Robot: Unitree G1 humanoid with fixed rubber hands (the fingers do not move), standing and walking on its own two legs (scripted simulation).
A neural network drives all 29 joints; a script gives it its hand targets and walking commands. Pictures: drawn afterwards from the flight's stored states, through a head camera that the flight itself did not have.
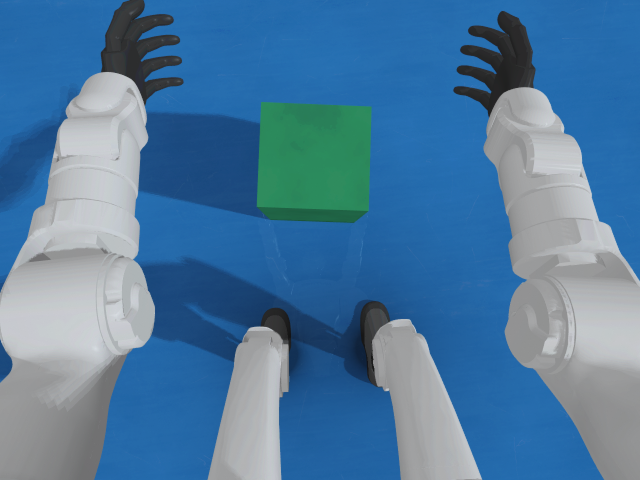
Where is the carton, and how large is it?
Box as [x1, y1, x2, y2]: [257, 102, 371, 222]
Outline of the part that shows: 261,102 257,207 270,219 353,222 368,210 371,107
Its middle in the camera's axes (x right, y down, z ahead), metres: -0.01 -0.15 +0.86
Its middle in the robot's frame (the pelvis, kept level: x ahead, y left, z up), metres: +0.54 +0.01 -0.53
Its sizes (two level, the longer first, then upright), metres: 0.210 0.200 0.250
